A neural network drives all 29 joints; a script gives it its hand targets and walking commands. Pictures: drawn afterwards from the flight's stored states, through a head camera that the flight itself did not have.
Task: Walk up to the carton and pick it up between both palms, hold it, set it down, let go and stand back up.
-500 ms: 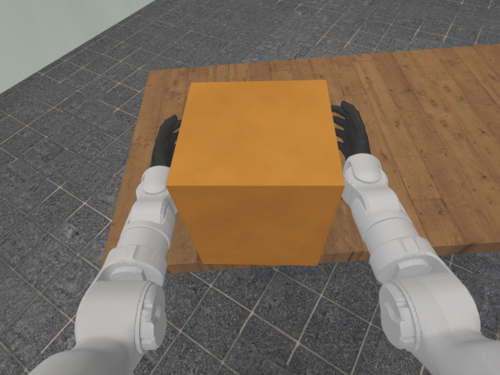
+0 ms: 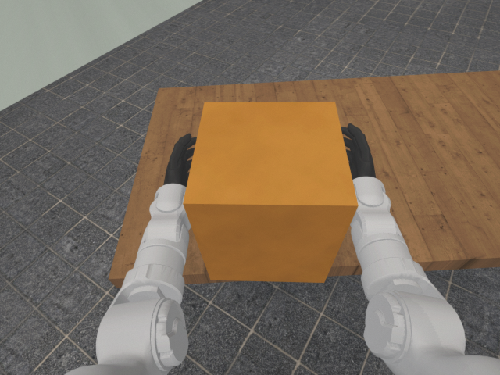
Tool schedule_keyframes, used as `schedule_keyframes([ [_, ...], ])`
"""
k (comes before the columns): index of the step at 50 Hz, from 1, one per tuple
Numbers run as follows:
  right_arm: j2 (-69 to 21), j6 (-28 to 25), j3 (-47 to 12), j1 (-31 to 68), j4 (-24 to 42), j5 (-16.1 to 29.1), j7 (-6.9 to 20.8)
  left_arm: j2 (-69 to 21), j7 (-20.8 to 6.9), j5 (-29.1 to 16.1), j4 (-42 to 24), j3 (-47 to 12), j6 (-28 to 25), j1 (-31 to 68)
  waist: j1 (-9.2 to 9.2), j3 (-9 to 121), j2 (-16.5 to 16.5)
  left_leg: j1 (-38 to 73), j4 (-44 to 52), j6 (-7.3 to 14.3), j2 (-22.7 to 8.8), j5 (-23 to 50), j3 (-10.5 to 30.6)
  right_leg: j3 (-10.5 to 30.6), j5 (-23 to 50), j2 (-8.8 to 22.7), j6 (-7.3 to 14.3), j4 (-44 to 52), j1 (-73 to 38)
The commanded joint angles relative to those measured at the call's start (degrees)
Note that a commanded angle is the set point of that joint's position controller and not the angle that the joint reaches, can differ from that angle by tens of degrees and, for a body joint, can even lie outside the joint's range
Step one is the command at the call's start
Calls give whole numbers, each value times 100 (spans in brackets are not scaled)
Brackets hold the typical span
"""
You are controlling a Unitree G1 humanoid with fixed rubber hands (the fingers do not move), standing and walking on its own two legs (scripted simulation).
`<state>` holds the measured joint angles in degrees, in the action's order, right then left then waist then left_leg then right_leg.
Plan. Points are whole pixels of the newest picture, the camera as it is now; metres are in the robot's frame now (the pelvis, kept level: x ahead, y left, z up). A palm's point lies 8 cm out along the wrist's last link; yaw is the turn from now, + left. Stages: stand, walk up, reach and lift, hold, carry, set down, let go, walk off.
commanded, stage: reach and lift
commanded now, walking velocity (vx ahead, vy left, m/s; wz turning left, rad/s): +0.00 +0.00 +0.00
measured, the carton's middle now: (267, 198) +0.38 +0.00 +0.06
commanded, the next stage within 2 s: none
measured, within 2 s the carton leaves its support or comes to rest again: leaves its support in 0.70 s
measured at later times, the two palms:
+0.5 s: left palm (178, 182) +0.40 +0.15 +0.09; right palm (358, 173) +0.40 -0.15 +0.09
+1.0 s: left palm (177, 185) +0.37 +0.14 +0.11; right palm (372, 179) +0.37 -0.16 +0.12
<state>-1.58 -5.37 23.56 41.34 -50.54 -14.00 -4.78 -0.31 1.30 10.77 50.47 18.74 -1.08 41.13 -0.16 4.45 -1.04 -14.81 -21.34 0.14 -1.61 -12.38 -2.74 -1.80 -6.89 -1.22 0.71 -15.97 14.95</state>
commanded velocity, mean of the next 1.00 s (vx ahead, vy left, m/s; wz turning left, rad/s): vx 0.00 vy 0.00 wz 0.00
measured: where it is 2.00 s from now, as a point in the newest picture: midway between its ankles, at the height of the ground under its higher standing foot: outside the picture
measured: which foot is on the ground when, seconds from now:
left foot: down 0.00-1.00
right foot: down 0.00-1.00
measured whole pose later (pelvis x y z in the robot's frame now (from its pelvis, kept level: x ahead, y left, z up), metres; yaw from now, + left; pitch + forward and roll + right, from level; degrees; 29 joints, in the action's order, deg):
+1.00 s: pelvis -0.02 +0.00 +0.00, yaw +0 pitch +4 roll -1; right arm -1.6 -16.3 23.6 39.8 -52.5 -15.1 -6.9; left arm -1.5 2.3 12.3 49.7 18.7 -7.6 40.0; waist -0.2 4.4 -0.5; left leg -14.5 -21.3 0.2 -1.7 -10.7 -2.7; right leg -1.9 -5.3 -1.2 0.6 -16.0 14.6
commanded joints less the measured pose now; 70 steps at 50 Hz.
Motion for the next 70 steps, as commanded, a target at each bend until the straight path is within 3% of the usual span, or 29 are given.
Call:
schedule_keyframes([
  [1,-2659,-443,-1315,2760,149,-308,1044,-2946,-457,709,-586,-995,177,2526,88,2236,69,1349,224,-392,58,2730,-193,-336,1838,-164,-90,-138,-1866],
  [3,-2695,-358,-1320,2745,188,-369,987,-2842,-491,683,-474,-1025,205,2639,207,2173,77,1190,251,-358,81,2499,-206,-311,1903,-86,-128,-138,-2023],
  [6,-2833,-406,-1429,2704,122,-307,983,-2861,-482,666,-573,-1028,178,2554,60,2096,250,1094,251,-287,82,2531,-241,-245,2172,-66,-153,-204,-2188],
  [9,-2821,-384,-1338,2705,60,-308,958,-2888,-500,662,-573,-1086,223,2683,187,2177,38,1136,306,-303,67,2413,-181,-262,2048,-35,-153,-205,-2166],
  [12,-2909,-472,-1485,2897,223,-168,936,-3037,-459,625,-476,-1143,216,2512,30,2225,105,1143,219,-338,62,2703,-215,-290,2162,-108,-127,-226,-2128],
  [14,-2919,-414,-1473,2742,51,-232,910,-2976,-493,691,-442,-1057,253,2501,133,2039,110,1035,286,-315,82,2577,-217,-283,2222,-68,-146,-215,-2245],
  [18,-3100,-513,-1727,2851,164,-169,844,-3176,-474,540,-533,-1358,165,2601,127,2501,125,1124,143,-352,52,3051,-164,-279,2516,-117,-146,-289,-2238],
  [19,-2990,-498,-1584,2764,71,-128,844,-3206,-455,568,-591,-1356,178,2637,237,2529,30,1224,137,-386,41,3044,-146,-369,2525,-127,-146,-290,-2120],
  [22,-3031,-637,-1738,2931,155,-121,854,-3334,-424,602,-762,-1326,116,2692,53,2711,52,1454,84,-395,0,3340,-144,-368,2415,-145,-155,-257,-2085],
  [28,-3023,-1079,-1860,3024,193,-218,798,-3445,-344,559,-1025,-1638,-207,3128,198,3072,15,1680,-106,-506,-89,3771,-52,-382,2606,-177,-123,-256,-1950],
  [31,-3100,-1279,-1828,3390,391,-231,748,-3383,-338,532,-960,-1594,-319,3252,107,3346,236,1290,-32,-425,18,3456,-170,-339,2836,-161,-156,-312,-2259],
  [32,-3010,-1272,-1829,3122,71,-307,758,-3366,-349,634,-817,-1531,-351,3239,232,3006,137,1295,32,-439,13,3406,-123,-355,2706,-123,-150,-261,-2174],
  [33,-3010,-1347,-1759,3332,109,-351,775,-3363,-359,725,-776,-1374,-397,3311,65,3048,131,1253,59,-415,21,3230,-185,-314,2750,-93,-156,-255,-2296],
  [35,-2958,-1525,-1757,3397,78,-451,745,-3279,-357,678,-769,-1478,-555,3427,185,3116,217,1239,43,-391,10,3307,-156,-360,2729,-112,-177,-272,-2133],
  [36,-2974,-1592,-1780,3423,58,-451,763,-3269,-337,769,-849,-1358,-617,3356,8,3067,184,1190,92,-399,-8,3266,-182,-350,2678,-100,-188,-285,-2242],
  [37,-2965,-1712,-1811,3461,126,-466,765,-3456,-309,716,-1055,-1499,-725,3571,67,3267,140,1343,42,-443,-45,3375,-123,-391,2513,-141,-172,-299,-2100],
  [38,-2894,-1754,-1668,3487,-64,-590,728,-3316,-314,780,-875,-1462,-744,3627,163,3044,154,1281,111,-418,-35,3120,-164,-406,2341,-129,-150,-206,-1992],
  [41,-2775,-1849,-1552,3474,-273,-718,740,-3288,-298,1017,-672,-1238,-831,3526,46,2737,152,1187,221,-350,-48,2723,-177,-413,1834,-111,-138,-115,-1760],
  [44,-2765,-1912,-1591,3547,-237,-822,686,-3311,-315,948,-735,-1348,-930,3700,152,2779,349,1028,385,-298,-1,2217,-198,-428,1801,-98,-121,-39,-1876],
  [47,-2770,-1804,-1683,3627,-287,-824,632,-3305,-303,943,-849,-1356,-860,3874,5,2726,300,753,525,-195,32,1678,-269,-359,1397,-73,-89,-33,-1878],
  [48,-2758,-1734,-1626,3755,-404,-872,626,-3127,-342,1033,-437,-1175,-777,3802,16,2348,437,565,649,-120,54,1260,-250,-296,1181,-31,-102,-2,-1897],
  [51,-2833,-1627,-1728,3984,-123,-724,649,-3303,-283,888,-682,-1374,-623,3968,-114,2527,392,630,719,-94,60,1076,-268,-367,975,-67,-87,-25,-1837],
  [53,-2753,-1392,-1850,3770,-370,-587,683,-3259,-246,826,-746,-1510,-454,4014,-19,2252,201,689,749,-78,35,885,-210,-278,654,-27,-27,85,-1638],
  [54,-2816,-1455,-1949,4049,28,-474,708,-3306,-194,700,-925,-1574,-442,4021,-223,2783,213,779,703,-94,46,1025,-233,-319,726,-64,-48,23,-1668],
  [58,-2867,-1008,-2175,4202,51,-101,694,-3272,-160,573,-1110,-1690,-15,4371,-175,2517,263,627,697,-42,118,842,-249,-243,674,-25,-80,6,-1881],
  [64,-2960,-764,-2926,4743,1209,640,680,-3620,-45,8,-1938,-2475,552,4285,-85,3670,149,1154,219,-146,70,2070,-46,-234,1797,-122,-77,-222,-2141],
  [65,-2804,-630,-2964,4710,1101,763,666,-3558,-37,84,-1836,-2342,739,4088,-120,3298,76,1263,165,-145,59,2162,-40,-235,1571,-125,-89,-113,-1986],
  [67,-2938,-555,-3394,4907,1787,999,617,-3600,-14,-144,-2267,-2602,934,4057,-175,3561,215,1213,107,-119,100,2316,-13,-160,1945,-167,-104,-210,-2222],
  [70,-2783,-452,-3712,5011,2477,1373,516,-3684,-41,-336,-2694,-2946,1256,3568,-50,3897,196,1545,-110,-188,87,2988,126,-157,2494,-232,-123,-308,-2221],
])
